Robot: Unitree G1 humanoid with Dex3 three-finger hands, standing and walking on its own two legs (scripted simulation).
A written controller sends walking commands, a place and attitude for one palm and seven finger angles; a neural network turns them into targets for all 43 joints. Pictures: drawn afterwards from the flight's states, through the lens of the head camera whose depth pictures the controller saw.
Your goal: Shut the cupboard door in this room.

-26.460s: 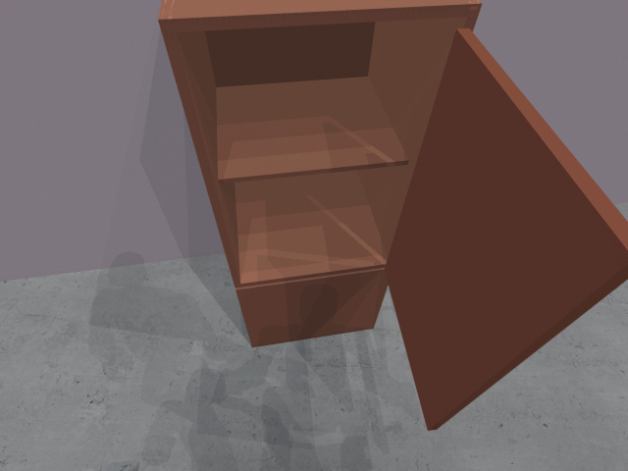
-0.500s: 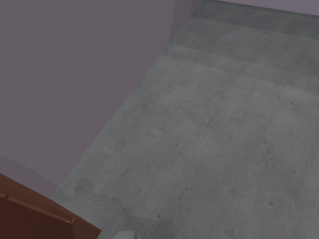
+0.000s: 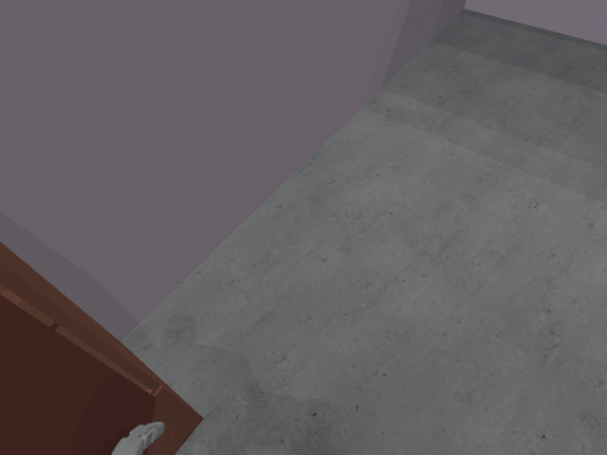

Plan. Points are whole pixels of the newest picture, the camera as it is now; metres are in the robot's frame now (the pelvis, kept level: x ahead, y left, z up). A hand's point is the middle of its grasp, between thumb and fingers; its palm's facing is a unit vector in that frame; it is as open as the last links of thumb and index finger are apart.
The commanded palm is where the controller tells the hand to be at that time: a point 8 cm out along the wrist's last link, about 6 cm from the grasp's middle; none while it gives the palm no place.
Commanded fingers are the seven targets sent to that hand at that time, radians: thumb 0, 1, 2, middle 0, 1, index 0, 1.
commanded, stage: turn or walk to find it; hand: left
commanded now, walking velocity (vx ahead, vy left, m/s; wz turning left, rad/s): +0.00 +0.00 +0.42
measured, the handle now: out of the picture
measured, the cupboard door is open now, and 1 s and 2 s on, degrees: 39 39 39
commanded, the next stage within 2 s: stand and wait in 1.76 s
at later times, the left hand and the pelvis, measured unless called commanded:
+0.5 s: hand out of the picture -0.05 +0.20 -0.18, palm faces +0.31 -0.92 -0.23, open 7.4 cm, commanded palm none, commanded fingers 0.00 0.90 0.90 -0.20 -0.30 -0.20 -0.30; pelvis -0.01 +0.00 -0.01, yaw +15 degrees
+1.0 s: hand out of the picture -0.01 +0.16 -0.13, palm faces +0.45 -0.84 -0.31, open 7.4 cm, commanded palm none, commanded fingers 0.00 0.90 0.90 -0.20 -0.30 -0.20 -0.30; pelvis -0.01 -0.06 +0.01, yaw +27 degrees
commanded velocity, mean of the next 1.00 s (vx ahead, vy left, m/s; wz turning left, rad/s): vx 0.00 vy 0.00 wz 0.42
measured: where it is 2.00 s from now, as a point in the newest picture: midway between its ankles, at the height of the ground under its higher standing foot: outside the picture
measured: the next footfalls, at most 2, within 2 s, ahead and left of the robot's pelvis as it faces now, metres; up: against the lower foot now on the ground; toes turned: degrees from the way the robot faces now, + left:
right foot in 0.02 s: +0.04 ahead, -0.12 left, +0.00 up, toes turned -5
left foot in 0.46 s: -0.02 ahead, +0.12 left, +0.00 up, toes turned +19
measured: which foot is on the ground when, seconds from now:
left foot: down 0.00-0.02, up 0.04-0.44, down 0.46-0.88, up 0.90-1.00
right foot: up 0.00-0.00, down 0.02-0.46, up 0.48-0.84, down 0.86-1.00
